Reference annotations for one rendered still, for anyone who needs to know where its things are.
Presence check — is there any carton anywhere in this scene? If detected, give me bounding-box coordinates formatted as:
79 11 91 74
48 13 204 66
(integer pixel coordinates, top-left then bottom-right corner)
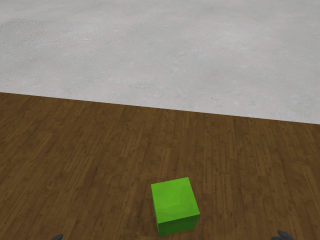
151 177 200 237

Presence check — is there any robot right hand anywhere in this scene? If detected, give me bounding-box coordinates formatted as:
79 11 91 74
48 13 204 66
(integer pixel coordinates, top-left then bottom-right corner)
271 230 294 240

